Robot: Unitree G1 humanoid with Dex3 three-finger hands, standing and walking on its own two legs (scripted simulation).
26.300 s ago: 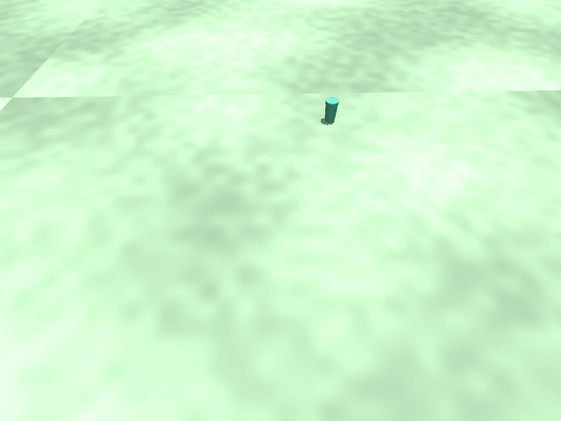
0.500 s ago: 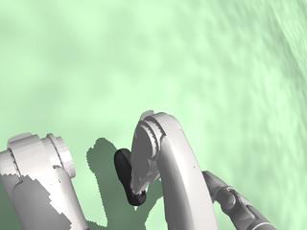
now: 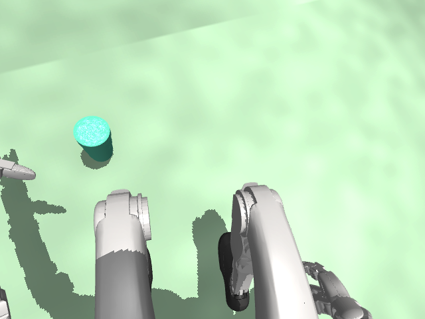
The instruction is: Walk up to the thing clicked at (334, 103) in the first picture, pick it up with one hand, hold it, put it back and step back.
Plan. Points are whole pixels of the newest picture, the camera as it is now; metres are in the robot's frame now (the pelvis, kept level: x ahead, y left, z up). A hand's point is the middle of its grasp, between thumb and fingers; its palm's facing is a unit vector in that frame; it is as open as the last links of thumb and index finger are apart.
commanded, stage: home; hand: left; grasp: from the side
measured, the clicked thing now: (97, 142) +0.48 +0.26 -0.29
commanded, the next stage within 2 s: none
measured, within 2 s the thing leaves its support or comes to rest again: neither
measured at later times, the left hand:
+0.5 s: hand out of the picture +0.28 +0.27 +0.12, palm faces +0.22 -0.88 -0.43, open 17.3 cm
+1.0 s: hand out of the picture +0.23 +0.21 +0.30, palm faces +0.26 -0.91 -0.32, open 17.4 cm
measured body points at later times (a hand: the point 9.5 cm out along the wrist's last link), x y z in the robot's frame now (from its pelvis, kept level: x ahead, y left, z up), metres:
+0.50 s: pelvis +0.04 -0.02 +0.22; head +0.18 +0.02 +0.65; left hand +0.27 +0.32 +0.15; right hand +0.26 -0.25 +0.12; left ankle +0.08 +0.12 -0.32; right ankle +0.11 -0.13 -0.32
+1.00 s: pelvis +0.09 +0.00 +0.35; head +0.10 +0.00 +0.80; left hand +0.22 +0.26 +0.33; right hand +0.28 -0.21 +0.28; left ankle +0.08 +0.12 -0.32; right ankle +0.11 -0.13 -0.32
